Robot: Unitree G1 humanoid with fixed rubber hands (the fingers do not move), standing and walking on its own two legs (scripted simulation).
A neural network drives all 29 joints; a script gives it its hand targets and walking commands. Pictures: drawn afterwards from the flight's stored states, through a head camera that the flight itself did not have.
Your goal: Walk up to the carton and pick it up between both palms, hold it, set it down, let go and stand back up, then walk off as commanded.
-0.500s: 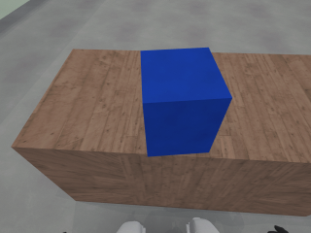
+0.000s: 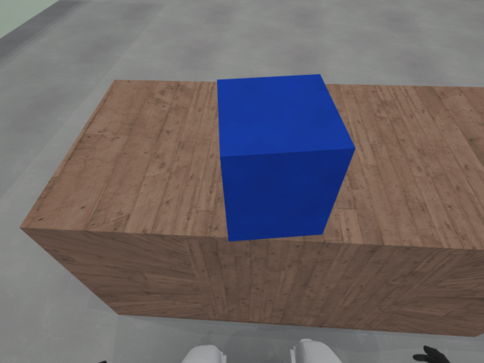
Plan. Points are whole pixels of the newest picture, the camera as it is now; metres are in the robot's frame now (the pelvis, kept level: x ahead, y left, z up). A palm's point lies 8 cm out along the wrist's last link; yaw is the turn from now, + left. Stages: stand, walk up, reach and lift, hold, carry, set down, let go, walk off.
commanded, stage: walk up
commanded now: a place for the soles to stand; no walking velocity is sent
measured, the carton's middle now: (272, 161) +0.47 -0.03 +0.05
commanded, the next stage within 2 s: reach and lift in 0.34 s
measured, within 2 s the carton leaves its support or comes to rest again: neither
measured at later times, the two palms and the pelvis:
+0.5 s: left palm out of the picture +0.09 +0.28 -0.11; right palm out of the picture +0.11 -0.31 -0.10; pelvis +0.00 +0.00 +0.00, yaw +0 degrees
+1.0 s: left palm (144, 347) +0.16 +0.19 -0.07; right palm out of the picture +0.09 -0.33 -0.06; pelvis -0.01 -0.03 +0.02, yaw +0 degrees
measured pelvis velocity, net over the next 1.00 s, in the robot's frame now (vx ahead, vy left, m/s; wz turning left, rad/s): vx -0.01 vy -0.03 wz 0.00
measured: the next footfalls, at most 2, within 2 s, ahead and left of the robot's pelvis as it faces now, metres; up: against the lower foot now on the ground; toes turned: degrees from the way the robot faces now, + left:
none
